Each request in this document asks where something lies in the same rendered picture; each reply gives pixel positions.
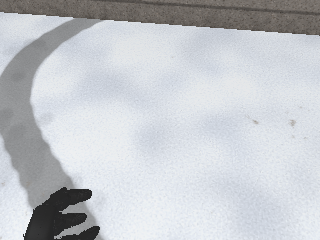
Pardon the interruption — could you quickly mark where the robot left hand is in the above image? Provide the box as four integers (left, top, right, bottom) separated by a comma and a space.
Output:
23, 187, 101, 240

